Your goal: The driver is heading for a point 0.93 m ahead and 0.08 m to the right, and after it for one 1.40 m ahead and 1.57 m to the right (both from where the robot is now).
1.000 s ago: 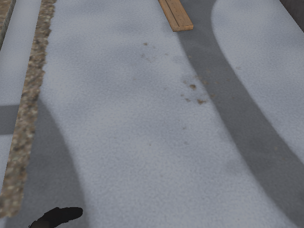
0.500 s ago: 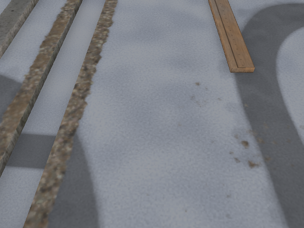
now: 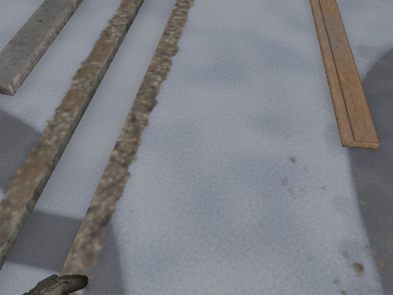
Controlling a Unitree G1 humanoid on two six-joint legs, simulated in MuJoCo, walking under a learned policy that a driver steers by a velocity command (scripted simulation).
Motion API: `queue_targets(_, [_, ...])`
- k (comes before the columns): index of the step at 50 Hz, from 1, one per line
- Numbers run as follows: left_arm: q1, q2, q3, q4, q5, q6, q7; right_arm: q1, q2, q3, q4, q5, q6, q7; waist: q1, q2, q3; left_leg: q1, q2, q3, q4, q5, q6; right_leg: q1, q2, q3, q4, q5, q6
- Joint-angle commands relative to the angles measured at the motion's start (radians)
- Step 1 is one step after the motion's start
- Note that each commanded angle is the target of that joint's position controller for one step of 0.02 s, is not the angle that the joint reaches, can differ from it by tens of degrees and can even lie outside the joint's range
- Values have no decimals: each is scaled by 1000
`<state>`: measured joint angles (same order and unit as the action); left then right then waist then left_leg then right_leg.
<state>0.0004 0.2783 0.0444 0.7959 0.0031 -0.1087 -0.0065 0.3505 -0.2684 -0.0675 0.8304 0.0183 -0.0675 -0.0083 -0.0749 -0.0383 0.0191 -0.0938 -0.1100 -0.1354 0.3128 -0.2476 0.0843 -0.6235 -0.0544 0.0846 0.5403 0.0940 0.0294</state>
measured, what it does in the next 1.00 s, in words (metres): walks ahead: right foot, then left foot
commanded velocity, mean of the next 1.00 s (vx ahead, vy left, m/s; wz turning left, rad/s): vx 0.50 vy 0.00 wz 0.00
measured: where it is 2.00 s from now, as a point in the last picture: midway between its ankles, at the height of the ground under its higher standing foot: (217, 143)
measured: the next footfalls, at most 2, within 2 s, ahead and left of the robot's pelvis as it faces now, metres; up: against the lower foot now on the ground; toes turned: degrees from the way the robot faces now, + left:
right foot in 0.12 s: +0.25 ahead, -0.14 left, +0.00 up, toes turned +3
left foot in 0.64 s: +0.53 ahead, +0.12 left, +0.00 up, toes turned +5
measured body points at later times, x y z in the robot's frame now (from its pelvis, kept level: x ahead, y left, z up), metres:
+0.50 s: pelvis +0.28 -0.04 +0.00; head +0.31 -0.04 +0.45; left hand +0.25 +0.24 -0.13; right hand +0.51 -0.26 -0.09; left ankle +0.45 +0.14 -0.70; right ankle +0.21 -0.14 -0.75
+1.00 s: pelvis +0.56 +0.02 +0.00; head +0.57 +0.02 +0.45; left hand +0.72 +0.28 -0.11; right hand +0.58 -0.26 -0.13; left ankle +0.49 +0.12 -0.75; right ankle +0.72 -0.15 -0.68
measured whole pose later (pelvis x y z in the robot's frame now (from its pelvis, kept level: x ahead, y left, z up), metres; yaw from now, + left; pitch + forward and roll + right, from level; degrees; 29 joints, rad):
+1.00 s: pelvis +0.56 +0.02 +0.00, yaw -4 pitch +1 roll +2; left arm 0.17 0.28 0.06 0.83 -0.02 -0.04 -0.02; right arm 0.33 -0.26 -0.06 0.85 -0.01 -0.10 0.00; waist -0.05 -0.04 0.01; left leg 0.00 -0.05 0.17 0.21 -0.23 0.04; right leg -0.71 -0.11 0.07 0.79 0.04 0.00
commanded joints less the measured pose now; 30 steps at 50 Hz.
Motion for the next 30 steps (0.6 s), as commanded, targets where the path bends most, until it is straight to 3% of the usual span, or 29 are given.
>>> queue_targets(1, [-98, 81, 13, -89, -4, -23, -13, 56, -140, -33, -25, 1, -6, -8, -6, 127, 2, -12, 267, -166, -40, 223, 115, 88, 26, -28, -58, 4, -23])
queue_targets(4, [-47, 114, 24, -86, -4, -36, -18, 54, -156, -38, -24, -4, 9, -13, 29, 154, -9, 85, 299, -199, 49, 396, 101, 145, 42, -56, -97, -131, -70])
queue_targets(5, [47, 139, 38, -59, 0, -40, -15, 39, -146, -33, -31, -6, 13, -13, 77, 151, -63, 88, 258, -172, 144, 545, 82, 275, 59, -77, -128, -128, -99])
queue_targets(6, [199, 177, 52, -31, 11, -42, -11, 18, -120, -19, -51, -15, 13, -9, 147, 128, -190, -2, 210, -131, 339, 546, 55, 520, -26, -4, -76, -88, -157])
queue_targets(7, [358, 258, 76, -8, 18, -36, -8, 104, -66, 0, -62, -13, 1, -5, 161, -51, -346, -321, 80, -35, 675, 268, -19, 910, -225, 304, -57, -124, -290])
queue_targets(8, [424, 229, 75, 37, -10, -21, -17, 170, -51, 10, -51, 3, -11, -4, 156, -263, -391, -563, 12, -13, 907, -318, -55, 1034, -350, 635, -192, -333, -371])
queue_targets(9, [377, 156, 53, 24, -29, -18, -20, 89, -141, -9, -61, 19, -18, -2, 170, -137, -243, -671, 72, -63, 985, -295, -44, 931, -322, 605, -235, -502, -325])
queue_targets(10, [303, 125, 42, 5, -19, -10, -17, -11, -152, -11, -87, 20, -21, 0, 160, -53, -127, -684, 121, -21, 977, -207, -40, 789, -283, 467, -258, -484, -285])
queue_targets(11, [247, 105, 33, -2, -8, -5, -19, -69, -141, -11, -103, 4, -23, 1, 134, 1, -40, -664, 161, 16, 912, -138, -43, 648, -240, 371, -296, -390, -271])
queue_targets(12, [219, 85, 25, -6, 2, -7, -20, -78, -133, -16, -107, -10, -21, 0, 108, -10, -21, -622, 194, 23, 850, -91, -45, 575, -208, 311, -318, -305, -260])
queue_targets(13, [211, 81, 22, -3, 8, -8, -21, -62, -114, -14, -106, -11, -17, 2, 89, -32, -19, -576, 210, 32, 817, -68, -49, 526, -181, 265, -339, -242, -255])
queue_targets(16, [239, 112, 29, 19, -4, -13, -17, -74, -70, -3, -118, -13, -10, 1, 78, -47, -21, -570, 229, 67, 706, -14, -71, 486, -164, 165, -384, -86, -273])
queue_targets(19, [273, 140, 36, 38, -12, -4, -6, -173, -51, 8, -151, -18, -14, 3, 101, -25, -11, -579, 230, 90, 521, 147, -88, 492, -139, 78, -401, 9, -257])
queue_targets(22, [326, 148, 35, 61, -23, 6, -1, -273, -33, 17, -177, -11, -21, 13, 136, -24, 3, -516, 197, 121, 342, 300, -87, 491, -107, 11, -398, 9, -226])
queue_targets(27, [413, 159, 35, 105, -28, 31, 3, -402, -49, 16, -235, 2, -30, 39, 165, -31, 40, -532, 166, 126, 220, 268, -59, 629, -176, 37, -342, 18, -212])
queue_targets(29, [408, 176, 40, 111, -27, 42, 8, -385, -71, 9, -240, 2, -35, 47, 135, -46, 25, -481, 150, 132, 186, 196, -32, 680, -198, 41, -286, 113, -193])
queue_targets(30, [391, 188, 42, 108, -27, 47, 11, -327, -93, -2, -228, -1, -36, 47, 95, -56, -10, -385, 125, 153, 167, 176, -14, 683, -188, 25, -218, 256, -180])
Keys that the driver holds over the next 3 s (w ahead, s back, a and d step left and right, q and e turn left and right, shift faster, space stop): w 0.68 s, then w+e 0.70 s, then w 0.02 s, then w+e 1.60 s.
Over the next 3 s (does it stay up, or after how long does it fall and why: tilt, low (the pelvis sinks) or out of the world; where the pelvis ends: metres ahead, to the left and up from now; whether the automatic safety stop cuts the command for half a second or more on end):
stays up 1.44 -0.56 0.00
